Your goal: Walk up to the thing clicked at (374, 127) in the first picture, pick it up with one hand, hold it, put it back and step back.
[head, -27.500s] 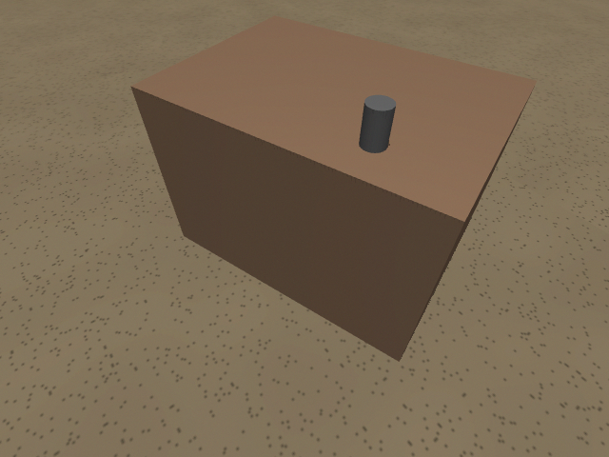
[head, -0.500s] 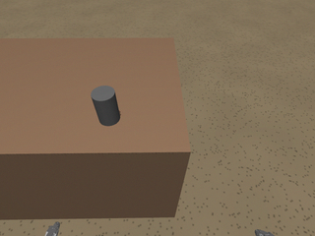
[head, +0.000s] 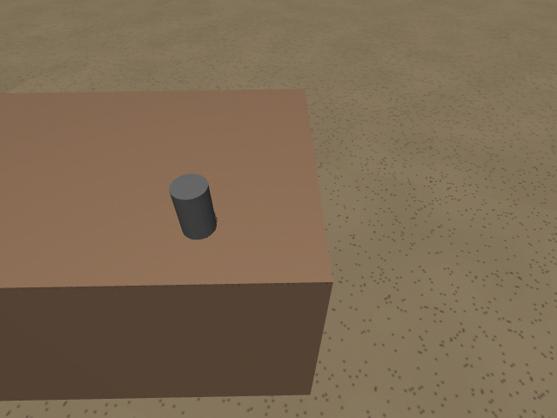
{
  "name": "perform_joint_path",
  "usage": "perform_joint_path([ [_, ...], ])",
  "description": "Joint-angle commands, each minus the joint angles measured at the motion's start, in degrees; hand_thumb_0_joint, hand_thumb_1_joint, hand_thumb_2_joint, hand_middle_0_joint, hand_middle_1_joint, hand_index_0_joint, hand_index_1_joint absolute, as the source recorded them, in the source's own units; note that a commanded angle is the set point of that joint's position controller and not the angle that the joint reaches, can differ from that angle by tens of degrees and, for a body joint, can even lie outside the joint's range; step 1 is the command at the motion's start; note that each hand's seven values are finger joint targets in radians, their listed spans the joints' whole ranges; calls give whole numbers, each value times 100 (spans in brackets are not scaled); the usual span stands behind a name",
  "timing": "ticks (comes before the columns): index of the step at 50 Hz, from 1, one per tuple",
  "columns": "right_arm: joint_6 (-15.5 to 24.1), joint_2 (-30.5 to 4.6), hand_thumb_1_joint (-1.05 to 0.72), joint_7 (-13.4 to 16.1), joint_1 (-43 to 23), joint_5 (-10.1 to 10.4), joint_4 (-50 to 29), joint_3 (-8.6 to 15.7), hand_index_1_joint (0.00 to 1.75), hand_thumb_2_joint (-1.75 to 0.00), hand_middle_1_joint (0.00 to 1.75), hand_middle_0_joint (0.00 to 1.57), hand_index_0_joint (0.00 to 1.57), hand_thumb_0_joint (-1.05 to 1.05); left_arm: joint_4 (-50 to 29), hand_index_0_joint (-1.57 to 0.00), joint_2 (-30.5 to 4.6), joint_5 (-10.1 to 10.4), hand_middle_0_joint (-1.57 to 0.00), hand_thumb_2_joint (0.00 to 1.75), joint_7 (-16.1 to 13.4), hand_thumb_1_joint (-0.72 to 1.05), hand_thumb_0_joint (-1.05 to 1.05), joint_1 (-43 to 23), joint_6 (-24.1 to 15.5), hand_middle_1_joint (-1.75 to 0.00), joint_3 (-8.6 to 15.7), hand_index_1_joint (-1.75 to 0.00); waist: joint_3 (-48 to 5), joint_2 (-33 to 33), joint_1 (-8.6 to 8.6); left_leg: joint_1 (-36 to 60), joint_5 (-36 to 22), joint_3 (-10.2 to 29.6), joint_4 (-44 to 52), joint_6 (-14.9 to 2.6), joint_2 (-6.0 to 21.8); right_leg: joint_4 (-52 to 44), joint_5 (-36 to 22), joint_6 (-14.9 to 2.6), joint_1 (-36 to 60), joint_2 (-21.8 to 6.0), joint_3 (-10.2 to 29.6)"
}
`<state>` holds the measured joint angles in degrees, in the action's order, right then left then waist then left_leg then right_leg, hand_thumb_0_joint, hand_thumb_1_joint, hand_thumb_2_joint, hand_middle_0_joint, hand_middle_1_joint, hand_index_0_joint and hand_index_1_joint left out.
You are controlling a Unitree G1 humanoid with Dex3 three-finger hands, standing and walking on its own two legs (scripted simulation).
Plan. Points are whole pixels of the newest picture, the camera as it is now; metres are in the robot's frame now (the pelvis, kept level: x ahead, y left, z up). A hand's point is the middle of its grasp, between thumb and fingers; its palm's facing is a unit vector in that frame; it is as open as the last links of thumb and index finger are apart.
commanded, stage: stand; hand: left
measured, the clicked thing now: (194, 207) +0.52 +0.19 -0.02
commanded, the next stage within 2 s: none
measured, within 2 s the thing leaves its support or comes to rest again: neither
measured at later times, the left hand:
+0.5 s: hand out of the picture +0.08 +0.25 -0.15, palm faces -0.03 -0.94 -0.34, open 7.3 cm
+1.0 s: hand out of the picture +0.09 +0.26 -0.15, palm faces -0.04 -0.94 -0.34, open 7.3 cm
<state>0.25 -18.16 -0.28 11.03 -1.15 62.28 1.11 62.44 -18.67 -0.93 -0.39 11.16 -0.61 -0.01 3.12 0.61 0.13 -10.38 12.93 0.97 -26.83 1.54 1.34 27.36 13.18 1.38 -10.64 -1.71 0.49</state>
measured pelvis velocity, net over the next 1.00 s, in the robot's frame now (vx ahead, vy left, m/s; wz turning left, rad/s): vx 0.02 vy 0.01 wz -0.02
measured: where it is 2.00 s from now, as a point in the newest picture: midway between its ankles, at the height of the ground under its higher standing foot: outside the picture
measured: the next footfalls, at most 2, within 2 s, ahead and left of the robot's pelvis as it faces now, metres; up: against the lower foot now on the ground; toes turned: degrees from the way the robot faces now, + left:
none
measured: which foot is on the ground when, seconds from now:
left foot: down 0.00-1.00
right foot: down 0.00-1.00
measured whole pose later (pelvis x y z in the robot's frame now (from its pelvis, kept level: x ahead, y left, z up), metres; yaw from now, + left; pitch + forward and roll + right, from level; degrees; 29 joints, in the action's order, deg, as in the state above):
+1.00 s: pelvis +0.02 +0.01 +0.01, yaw -1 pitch -3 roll +0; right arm 0.2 -19.7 -0.3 6.1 -0.5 65.7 0.7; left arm 66.1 -19.3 -0.5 -0.1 6.3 -0.3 0.2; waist 3.4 0.1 -0.1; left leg -5.8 10.9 -0.6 -19.5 1.0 1.1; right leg 20.0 10.7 2.2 -6.6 -2.0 1.8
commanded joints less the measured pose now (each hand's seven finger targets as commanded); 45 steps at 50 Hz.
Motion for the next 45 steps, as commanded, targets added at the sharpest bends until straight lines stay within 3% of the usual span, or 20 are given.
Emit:
perform_joint_path([
  [1,153,-1162,-90,110,-249,-10,-211,208,30,-90,30,20,20,0,-177,-20,-1211,-11,-20,90,-81,90,0,-320,-159,-30,239,-30,-40,-114,-14,-79,136,495,815,-277,440,-824,77,-284,17,-426,556],
  [8,133,-1172,-90,104,-363,11,-60,186,30,-90,30,20,20,0,-8,-20,-1202,-6,-20,90,-73,90,0,-478,-143,-30,216,-30,-54,-121,1,51,-78,425,907,-248,467,-929,-42,-260,86,-447,548],
  [13,148,-1232,-90,110,-425,23,4,176,30,-90,30,20,20,0,59,-20,-1212,6,-20,90,-72,90,0,-537,-157,-30,209,-30,-301,-64,5,245,-550,389,905,-254,519,-905,-767,-227,345,-495,525],
  [16,134,-1251,-90,109,-444,24,36,157,30,-90,30,20,20,0,99,-20,-1203,13,-20,90,-70,90,0,-619,-133,-30,207,-30,-166,-74,-11,213,-346,358,983,-253,513,-968,-576,-206,287,-477,518],
  [30,136,-1330,-90,107,-584,32,79,156,30,-90,30,20,20,0,134,-20,-1219,6,-20,90,-54,90,0,-685,-116,-30,212,-30,-279,-99,-24,434,-632,347,1051,-238,576,-1044,-724,-175,325,-507,480],
  [33,131,-1337,-90,108,-632,36,70,167,30,-90,30,20,20,0,110,-20,-1226,15,-20,90,-60,90,0,-710,-125,-30,211,-30,-402,-129,-43,521,-964,303,979,-237,581,-999,-1107,-172,392,-527,471],
  [35,127,-1340,-90,107,-609,36,90,152,30,-90,30,20,20,0,110,-20,-1244,15,-20,90,-57,90,0,-685,-120,-30,217,-30,-300,-97,-30,421,-748,293,1041,-240,559,-1043,-1058,-165,407,-530,492],
  [41,138,-1362,-90,108,-657,36,52,156,30,-90,30,20,20,0,81,-20,-1261,15,-20,90,-56,90,0,-663,-125,-30,237,-30,-464,-75,-9,537,-1076,275,1023,-252,598,-981,-1312,-162,501,-550,463],
  [45,121,-1371,-90,108,-653,35,61,164,30,-90,30,20,20,0,66,-20,-1269,18,-20,90,-61,90,0,-710,-116,-30,235,-30,-401,-134,-37,585,-964,273,1010,-246,604,-1031,-1150,-167,393,-538,463],
])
